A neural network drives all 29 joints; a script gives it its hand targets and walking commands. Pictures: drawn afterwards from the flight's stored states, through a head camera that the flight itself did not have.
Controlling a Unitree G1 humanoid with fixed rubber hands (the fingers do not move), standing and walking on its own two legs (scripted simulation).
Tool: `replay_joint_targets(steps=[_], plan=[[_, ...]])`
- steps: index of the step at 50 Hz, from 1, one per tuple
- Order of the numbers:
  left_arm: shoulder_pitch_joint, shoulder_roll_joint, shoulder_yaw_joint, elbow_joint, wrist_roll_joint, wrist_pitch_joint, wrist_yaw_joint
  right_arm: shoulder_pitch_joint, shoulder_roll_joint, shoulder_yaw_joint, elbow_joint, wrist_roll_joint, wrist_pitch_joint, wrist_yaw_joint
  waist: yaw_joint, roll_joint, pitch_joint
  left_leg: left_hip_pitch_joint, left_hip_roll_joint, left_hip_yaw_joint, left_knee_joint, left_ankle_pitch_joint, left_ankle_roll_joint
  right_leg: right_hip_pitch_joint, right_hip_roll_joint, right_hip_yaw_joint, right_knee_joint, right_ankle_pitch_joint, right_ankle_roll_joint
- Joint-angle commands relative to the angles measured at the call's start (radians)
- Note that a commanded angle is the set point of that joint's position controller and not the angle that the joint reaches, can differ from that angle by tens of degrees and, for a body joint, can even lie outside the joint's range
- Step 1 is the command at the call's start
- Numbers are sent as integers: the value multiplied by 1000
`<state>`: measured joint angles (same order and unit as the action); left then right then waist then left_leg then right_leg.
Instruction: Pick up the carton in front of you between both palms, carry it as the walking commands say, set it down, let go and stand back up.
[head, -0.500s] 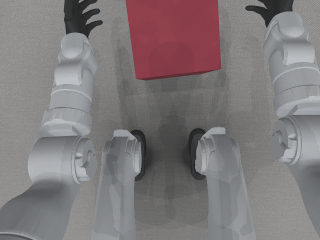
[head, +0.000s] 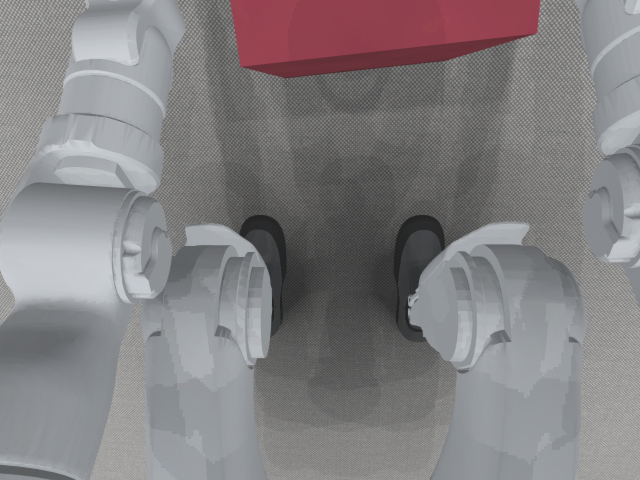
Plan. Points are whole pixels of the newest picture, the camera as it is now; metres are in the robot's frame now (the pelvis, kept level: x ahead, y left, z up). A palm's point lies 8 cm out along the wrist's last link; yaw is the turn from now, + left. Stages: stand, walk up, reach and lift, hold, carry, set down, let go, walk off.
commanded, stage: reach and lift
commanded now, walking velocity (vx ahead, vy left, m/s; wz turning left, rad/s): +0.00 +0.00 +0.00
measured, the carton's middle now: out of the picture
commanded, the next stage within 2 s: none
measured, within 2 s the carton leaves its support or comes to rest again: leaves its support in 0.76 s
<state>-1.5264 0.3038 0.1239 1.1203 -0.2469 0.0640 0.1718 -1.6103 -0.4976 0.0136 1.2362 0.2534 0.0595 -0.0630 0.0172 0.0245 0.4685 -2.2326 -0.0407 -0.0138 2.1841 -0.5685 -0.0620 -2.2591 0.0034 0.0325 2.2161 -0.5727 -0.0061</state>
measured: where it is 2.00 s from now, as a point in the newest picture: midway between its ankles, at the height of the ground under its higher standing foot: (336, 297)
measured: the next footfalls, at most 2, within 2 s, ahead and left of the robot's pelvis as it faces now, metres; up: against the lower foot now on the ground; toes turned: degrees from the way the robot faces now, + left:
none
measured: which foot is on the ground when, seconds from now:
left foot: down 0.00-1.00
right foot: down 0.00-1.00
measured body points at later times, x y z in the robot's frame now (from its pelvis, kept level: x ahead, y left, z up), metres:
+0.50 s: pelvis +0.00 +0.00 +0.00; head +0.38 -0.03 +0.23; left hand +0.57 +0.12 -0.18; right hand +0.58 -0.19 -0.18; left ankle +0.12 +0.13 -0.33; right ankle +0.11 -0.12 -0.33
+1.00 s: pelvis +0.01 +0.01 +0.03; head +0.32 -0.04 +0.35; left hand +0.55 +0.10 -0.07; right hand +0.54 -0.20 -0.07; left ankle +0.12 +0.14 -0.33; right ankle +0.11 -0.12 -0.33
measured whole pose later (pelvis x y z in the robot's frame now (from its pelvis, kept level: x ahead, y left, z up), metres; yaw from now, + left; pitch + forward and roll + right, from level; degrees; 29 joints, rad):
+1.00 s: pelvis +0.01 +0.01 +0.03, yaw -3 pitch +41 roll +2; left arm -1.20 0.06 0.41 0.74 0.01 0.29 0.17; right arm -1.28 -0.22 -0.24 0.85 -0.03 0.34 -0.07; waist -0.01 0.05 0.05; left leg -2.23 -0.08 -0.05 2.10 -0.58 -0.08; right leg -2.26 0.05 0.05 2.11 -0.55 0.03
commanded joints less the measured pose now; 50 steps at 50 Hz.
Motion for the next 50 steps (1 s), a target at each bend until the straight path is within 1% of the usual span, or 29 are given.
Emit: replay_joint_targets(steps=[1,2,4,6,10,14,19,22,23,24,25,26,27,28,29,31,33,35,37,40,42,43,44,46,47,48,49,50], plan=[[-289,107,-16,-138,-22,-24,8,-338,-145,-7,-124,4,-27,-2,-20,-61,-1446,620,-5,85,-108,402,0,738,4,-23,-146,431,20],[-275,100,-19,-139,-26,-24,9,-326,-139,-3,-119,3,-26,-2,-22,-64,-1458,630,-9,87,-103,414,0,749,7,-24,-143,444,20],[-235,94,-11,-122,-20,-23,12,-291,-110,6,-98,1,-21,0,-9,-79,-1452,609,-16,94,-102,411,2,767,10,-22,-143,455,23],[-192,84,10,-83,-1,-23,9,-252,-81,6,-61,-7,-16,6,4,-89,-1375,548,-19,95,-111,377,2,733,11,-18,-148,431,26],[-161,69,57,-64,44,-29,0,-230,-53,-7,-50,-29,-18,14,17,-91,-1280,498,-21,91,-124,346,5,648,12,-15,-165,388,33],[-183,59,72,-72,60,-33,-5,-256,-45,-10,-68,-39,-21,12,14,-93,-1260,499,-22,84,-131,330,6,613,13,-17,-179,352,34],[-274,-36,15,-96,33,-31,-14,-340,51,34,-90,-26,-16,16,-4,-87,-1258,535,-34,83,-141,294,5,623,22,-24,-197,303,23],[-294,-90,43,-98,78,-25,-13,-354,102,13,-85,-64,-8,22,-9,-73,-1242,574,-44,88,-138,275,4,629,31,-30,-202,278,26],[-365,-249,-11,-134,71,-19,-42,-412,281,63,-103,-53,-1,51,-5,-73,-1240,574,-55,90,-138,276,12,632,45,-33,-204,276,21],[-419,-376,-33,-122,78,-10,-78,-453,416,80,-90,-57,7,86,-10,-74,-1214,559,-61,89,-136,264,15,621,53,-33,-203,269,16],[-484,-546,-62,-126,89,5,-122,-494,593,105,-95,-65,20,130,-11,-74,-1188,544,-70,89,-130,254,19,612,62,-33,-199,262,11],[-528,-678,-70,-134,113,24,-166,-508,729,110,-96,-84,36,174,-14,-74,-1152,529,-78,93,-123,238,21,592,70,-37,-191,251,8],[-552,-780,-63,-151,134,44,-208,-489,830,92,-112,-110,54,212,-25,-70,-1124,514,-86,98,-115,221,20,569,75,-45,-185,240,6],[-560,-843,-62,-165,150,62,-241,-469,907,74,-126,-123,71,245,-27,-64,-1110,503,-91,103,-112,210,26,543,82,-54,-180,235,3],[-554,-890,-62,-179,157,77,-265,-453,954,61,-139,-130,84,271,-31,-55,-1106,496,-94,108,-110,210,32,523,85,-61,-177,235,-1],[-532,-958,-62,-215,153,98,-292,-425,1015,53,-176,-134,103,303,-42,-46,-1117,494,-97,113,-106,225,40,507,86,-70,-173,246,-7],[-529,-1016,-80,-250,131,110,-304,-421,1065,63,-228,-119,115,318,-46,-34,-1187,518,-100,116,-98,267,43,525,88,-74,-165,288,-12],[-543,-1080,-114,-286,98,117,-307,-442,1107,93,-304,-93,122,324,-48,-28,-1309,543,-103,119,-91,329,44,577,90,-76,-158,352,-11],[-545,-1137,-153,-323,67,127,-304,-475,1154,139,-404,-63,128,319,-50,-40,-1480,592,-107,120,-86,417,45,672,95,-80,-150,460,-6],[-542,-1216,-224,-415,26,147,-290,-509,1228,206,-577,-35,146,298,-47,-76,-1796,649,-117,126,-94,531,37,892,103,-86,-147,633,3],[-546,-1253,-249,-485,26,170,-289,-499,1266,221,-659,-39,174,291,-49,-112,-1967,611,-124,133,-122,549,28,1029,108,-86,-153,738,9],[-539,-1266,-264,-525,29,179,-283,-476,1313,234,-683,-49,187,278,-47,-128,-2012,587,-131,140,-141,546,24,1060,116,-90,-164,755,16],[-543,-1270,-276,-562,37,188,-281,-439,1329,232,-688,-63,203,269,-58,-131,-2023,563,-135,140,-158,530,22,1077,120,-92,-180,754,19],[-525,-1271,-278,-589,69,209,-281,-356,1368,213,-665,-99,234,259,-66,-121,-1959,539,-141,142,-200,462,20,1019,129,-103,-233,663,28],[-504,-1274,-268,-581,91,218,-282,-316,1386,196,-638,-120,247,259,-61,-112,-1899,540,-143,139,-226,418,21,955,134,-109,-263,593,31],[-485,-1268,-251,-545,121,225,-285,-289,1407,176,-601,-137,256,264,-53,-105,-1814,566,-139,133,-256,345,28,831,138,-115,-305,454,29],[-435,-1275,-208,-499,165,238,-290,-253,1407,141,-544,-174,268,275,-30,-91,-1706,526,-139,131,-288,298,28,771,134,-109,-337,403,28],[-390,-1280,-166,-465,205,248,-293,-212,1426,104,-488,-207,278,284,-19,-94,-1623,510,-138,128,-319,256,30,719,138,-115,-360,352,29]])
